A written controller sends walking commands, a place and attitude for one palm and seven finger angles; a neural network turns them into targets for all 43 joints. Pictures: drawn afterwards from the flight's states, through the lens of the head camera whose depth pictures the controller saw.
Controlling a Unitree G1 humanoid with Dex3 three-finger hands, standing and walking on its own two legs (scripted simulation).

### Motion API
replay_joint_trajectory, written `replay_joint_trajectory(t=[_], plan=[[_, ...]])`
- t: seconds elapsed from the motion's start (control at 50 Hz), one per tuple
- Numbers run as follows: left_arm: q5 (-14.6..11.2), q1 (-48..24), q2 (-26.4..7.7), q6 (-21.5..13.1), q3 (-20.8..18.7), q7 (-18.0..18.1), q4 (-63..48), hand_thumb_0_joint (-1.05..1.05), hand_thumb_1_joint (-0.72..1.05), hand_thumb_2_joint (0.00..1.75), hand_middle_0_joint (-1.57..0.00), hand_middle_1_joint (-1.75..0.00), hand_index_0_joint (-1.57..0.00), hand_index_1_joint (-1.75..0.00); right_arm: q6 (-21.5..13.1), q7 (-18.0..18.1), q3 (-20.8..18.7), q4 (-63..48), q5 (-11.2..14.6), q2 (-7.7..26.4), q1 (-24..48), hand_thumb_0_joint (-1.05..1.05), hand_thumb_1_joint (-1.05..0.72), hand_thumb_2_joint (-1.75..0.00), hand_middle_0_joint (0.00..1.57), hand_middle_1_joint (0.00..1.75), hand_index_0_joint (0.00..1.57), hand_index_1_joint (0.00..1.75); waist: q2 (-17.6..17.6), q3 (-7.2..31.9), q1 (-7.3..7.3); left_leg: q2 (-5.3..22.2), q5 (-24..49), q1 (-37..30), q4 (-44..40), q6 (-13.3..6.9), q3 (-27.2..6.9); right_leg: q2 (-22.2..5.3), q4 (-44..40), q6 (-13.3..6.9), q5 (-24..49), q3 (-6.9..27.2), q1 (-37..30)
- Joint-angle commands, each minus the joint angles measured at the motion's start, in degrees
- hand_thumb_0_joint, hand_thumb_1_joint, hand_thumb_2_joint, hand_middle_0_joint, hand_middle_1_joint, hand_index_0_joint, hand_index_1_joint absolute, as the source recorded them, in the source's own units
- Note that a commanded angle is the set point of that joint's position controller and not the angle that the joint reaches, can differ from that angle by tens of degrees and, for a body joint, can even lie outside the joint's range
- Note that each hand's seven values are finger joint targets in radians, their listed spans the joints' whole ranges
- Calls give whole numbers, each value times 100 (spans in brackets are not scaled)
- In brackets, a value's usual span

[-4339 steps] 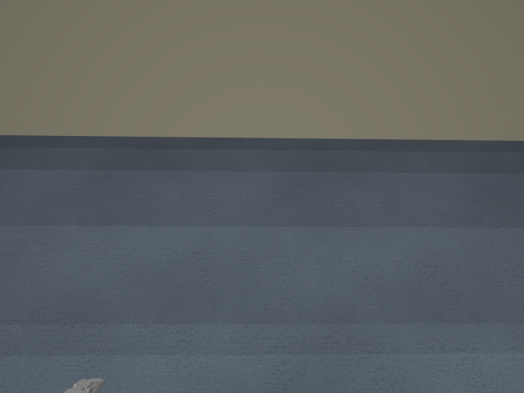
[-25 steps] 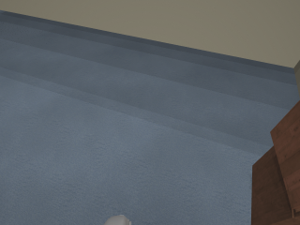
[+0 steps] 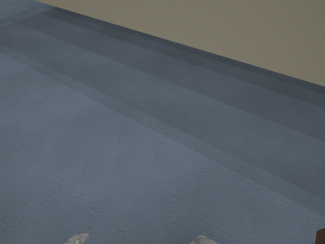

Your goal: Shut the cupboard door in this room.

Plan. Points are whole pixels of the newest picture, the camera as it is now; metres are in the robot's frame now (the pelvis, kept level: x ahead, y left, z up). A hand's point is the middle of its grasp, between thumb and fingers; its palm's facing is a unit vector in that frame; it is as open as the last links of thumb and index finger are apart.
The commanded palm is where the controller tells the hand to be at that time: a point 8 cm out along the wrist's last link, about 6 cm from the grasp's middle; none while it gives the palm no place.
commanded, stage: walk to a spot facing it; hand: left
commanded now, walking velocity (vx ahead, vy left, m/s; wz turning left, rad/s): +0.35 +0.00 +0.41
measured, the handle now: out of the picture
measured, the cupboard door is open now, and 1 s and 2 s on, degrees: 10 10 10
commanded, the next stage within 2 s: turn to face it in 0.80 s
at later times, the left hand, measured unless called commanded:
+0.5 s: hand out of the picture +0.08 +0.16 -0.17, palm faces +0.36 -0.92 -0.17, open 7.3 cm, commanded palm none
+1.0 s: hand (96, 146) +0.47 +0.28 -0.15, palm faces +0.27 -0.94 -0.22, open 7.4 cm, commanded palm none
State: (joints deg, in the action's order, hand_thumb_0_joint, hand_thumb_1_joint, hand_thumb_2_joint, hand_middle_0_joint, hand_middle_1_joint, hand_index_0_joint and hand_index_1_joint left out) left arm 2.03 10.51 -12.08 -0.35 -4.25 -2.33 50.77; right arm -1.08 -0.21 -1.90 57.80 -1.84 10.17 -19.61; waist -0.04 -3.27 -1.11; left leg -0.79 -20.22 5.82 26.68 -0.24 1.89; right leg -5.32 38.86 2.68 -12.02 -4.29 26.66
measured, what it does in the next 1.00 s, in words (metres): walks ahead, turning left: right foot, then left foot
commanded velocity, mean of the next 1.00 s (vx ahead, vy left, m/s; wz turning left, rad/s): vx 0.29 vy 0.00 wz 0.15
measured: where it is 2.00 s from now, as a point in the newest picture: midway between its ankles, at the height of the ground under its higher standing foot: (150, 192)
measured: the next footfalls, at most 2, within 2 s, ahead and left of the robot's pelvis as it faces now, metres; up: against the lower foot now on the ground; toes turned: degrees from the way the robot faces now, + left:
right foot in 0.04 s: +0.15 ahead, -0.12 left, +0.00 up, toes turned -5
left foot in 0.52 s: +0.31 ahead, +0.16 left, +0.00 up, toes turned +23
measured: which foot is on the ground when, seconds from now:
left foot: down 0.00-0.02, up 0.04-0.50, down 0.52-0.98, up 1.00-1.00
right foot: up 0.00-0.02, down 0.04-0.52, up 0.54-0.94, down 0.96-1.00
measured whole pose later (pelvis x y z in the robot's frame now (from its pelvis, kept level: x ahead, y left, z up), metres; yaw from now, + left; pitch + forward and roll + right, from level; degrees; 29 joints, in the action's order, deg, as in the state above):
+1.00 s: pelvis +0.41 +0.07 -0.01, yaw +16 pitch +0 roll +1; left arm 2.0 7.7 -10.0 -2.3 -3.1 -1.0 53.7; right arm -1.6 0.8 -1.9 63.1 -1.1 10.2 -21.4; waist -0.8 -3.4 -1.3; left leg 0.9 -26.2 6.8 36.0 -0.7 5.6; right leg -2.1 34.0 -2.2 -13.0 -4.4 21.6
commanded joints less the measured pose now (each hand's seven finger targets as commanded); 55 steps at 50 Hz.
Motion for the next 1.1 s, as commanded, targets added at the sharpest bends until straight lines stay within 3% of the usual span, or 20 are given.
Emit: replay_joint_trajectory(t=[0.0, 0.02, 0.04, 0.1, 0.14, 0.38, 0.42, 0.46, 0.48, 0.5, 0.52, 0.64, 0.82, 0.9, 0.92, 0.94, 0.96, 0.98, 1.02, 1.08], plan=[[66, 1921, -1219, -280, -351, 109, 156, 0, 90, 90, -20, -30, -20, -30, -131, 11, -241, -508, 118, 597, 362, 0, -90, -90, 20, 30, 20, 30, 1457, 431, 1000, -30, -760, 2813, 2099, -412, -80, -976, -1729, -467, -1641, 1548, -3404], [19, 2234, -1556, -252, -398, 174, 178, 0, 90, 90, -20, -30, -20, -30, -129, -4, -209, -715, 108, 375, 283, 0, -90, -90, 20, 30, 20, 30, 2297, 677, 999, -358, -1675, 3396, 3858, -354, -185, -2178, -2927, -898, -2902, 3545, -3402], [-13, 1687, -1366, -255, -351, 226, 71, 0, 90, 90, -20, -30, -20, -30, -97, -14, -275, -669, 47, 566, 291, 0, -90, -90, 20, 30, 20, 30, 1983, 394, 694, 27, -1050, 3576, 4718, -373, -626, -2219, -3248, -951, -3805, 3792, -2706], [-8, 552, -475, -328, -131, 289, -123, 0, 90, 90, -20, -30, -20, -30, -25, -91, -258, -384, 3, 361, 312, 0, -90, -90, 20, 30, 20, 30, 708, 13, 89, 570, 463, 3014, 4794, -218, -571, -1611, -2957, -725, -1893, 1508, -1311], [-10, 728, -289, -427, -83, 297, -11, 0, 90, 90, -20, -30, -20, -30, 41, -125, -211, -311, 7, 211, 210, 0, -90, -90, 20, 30, 20, 30, 684, 138, 54, 607, 717, 2942, 4447, -110, -373, -1400, -2891, -743, -537, 620, -1502], [-25, 1517, -554, -481, -38, 312, 614, 0, 90, 90, -20, -30, -20, -30, 14, -305, -78, -958, 23, 142, 1666, 0, -90, -90, 20, 30, 20, 30, 625, -173, 331, 544, 748, 2965, 1462, -215, 378, -1599, -2450, -883, 2065, -610, -2944], [-23, 1433, -664, -457, -64, 307, 613, 0, 90, 90, -20, -30, -20, -30, -27, -280, -110, -941, 22, 251, 1452, 0, -90, -90, 20, 30, 20, 30, 618, -93, 177, 353, 485, 2262, 1141, -355, 558, -1639, -1981, -868, 2610, -748, -2839], [-93, 1249, -782, -410, -69, 286, 583, 0, 90, 90, -20, -30, -20, -30, -62, -221, -179, -655, -21, 536, 461, 0, -90, -90, 20, 30, 20, 30, 401, 370, -353, -27, 812, 388, 611, -487, 792, -1312, -558, -642, 2822, -1239, -2042], [-98, 1299, -624, -376, -63, 248, 473, 0, 90, 90, -20, -30, -20, -30, -80, -153, -304, -476, -55, 1030, -332, 0, -90, -90, 20, 30, 20, 30, -370, 912, -690, 639, 499, -1021, 230, -748, -263, -969, 904, -417, 1484, -1288, -963], [-118, 1333, -328, -337, 11, 178, 253, 0, 90, 90, -20, -30, -20, -30, -92, -56, -468, -367, -71, 1740, -867, 0, -90, -90, 20, 30, 20, 30, -1774, 1234, -750, 2119, 531, -2067, -463, -1319, -2756, -86, 2763, -142, -1866, -1095, 769], [-89, 748, -444, -347, 50, 205, -42, 0, 90, 90, -20, -30, -20, -30, -61, 30, -476, -319, 9, 1816, -1025, 0, -90, -90, 20, 30, 20, 30, -807, 1139, -857, 2512, 515, -1833, -878, -1601, -3317, 7, 3348, -272, -2129, -185, 1292], [15, 1056, -36, -106, 25, 135, 403, 0, 90, 90, -20, -30, -20, -30, -228, 143, -148, -492, 24, 777, 433, 0, -90, -90, 20, 30, 20, 30, -562, 238, 98, 1593, -171, 838, -1567, -1012, -1354, -330, 2524, -229, -573, 284, 508], [-40, -98, -100, -66, 9, 83, 14, 0, 90, 90, -20, -30, -20, -30, -258, 139, -196, -85, 27, 708, 18, 0, -90, -90, 20, 30, 20, 30, -310, -216, 62, 1499, 975, 544, -1561, -1112, -714, -118, 175, -182, 383, 180, 31], [-37, 357, -224, -138, -1, 113, 180, 0, 90, 90, -20, -30, -20, -30, -205, 156, -174, 85, 34, 695, -48, 0, -90, -90, 20, 30, 20, 30, -253, 5, 303, 1214, 1828, 506, -503, -748, -312, 273, -883, -311, 679, -73, -1314], [-30, 868, -411, -183, -29, 146, 355, 0, 90, 90, -20, -30, -20, -30, -214, 149, -130, 128, 70, 599, -96, 0, -90, -90, 20, 30, 20, 30, 84, 261, 512, 933, 2046, 737, 266, -513, -20, 179, -1114, -425, 981, 171, -2132], [-13, 1470, -740, -236, -106, 202, 547, 0, 90, 90, -20, -30, -20, -30, -234, 120, -113, 78, 111, 432, -180, 0, -90, -90, 20, 30, 20, 30, 752, 689, 679, 423, 1271, 1538, 1435, -255, 398, -658, -1231, -840, 1803, 1319, -3145], [-60, 1874, -1104, -275, -168, 238, 687, 0, 90, 90, -20, -30, -20, -30, -233, 120, -82, -24, 131, 264, -380, 0, -90, -90, 20, 30, 20, 30, 1655, 994, 662, -132, -1239, 2375, 3026, -9, 691, -1761, -1808, -1584, 3205, 2700, -3850], [-121, 1752, -1035, -294, -153, 288, 695, 0, 90, 90, -20, -30, -20, -30, -189, 170, -91, -25, 115, 457, -231, 0, -90, -90, 20, 30, 20, 30, 1746, 1193, 620, 92, -1590, 2562, 3740, 24, 36, -1778, -1839, -1810, 4061, 2929, -3713], [-108, 1008, -708, -206, -112, 374, 455, 0, 90, 90, -20, -30, -20, -30, -141, 190, -95, -124, 146, 413, 278, 0, -90, -90, 20, 30, 20, 30, 653, 737, 429, 436, -970, 2759, 3931, 124, -206, -1451, -1738, -1801, 4312, 2106, -3062], [-90, 530, -581, -190, -97, 368, 304, 0, 90, 90, -20, -30, -20, -30, 61, 161, -53, -161, 103, 187, 248, 0, -90, -90, 20, 30, 20, 30, 530, 660, 109, 482, -492, 2208, 3339, 271, -50, -1033, -1926, -1489, 3906, 1398, -1970]])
